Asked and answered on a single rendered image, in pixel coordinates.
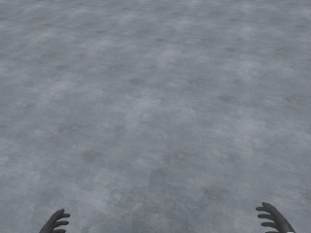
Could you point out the robot left hand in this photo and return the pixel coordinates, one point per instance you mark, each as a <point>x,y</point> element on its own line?
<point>52,223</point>

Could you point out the robot right hand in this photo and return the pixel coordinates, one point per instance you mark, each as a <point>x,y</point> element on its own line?
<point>280,223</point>

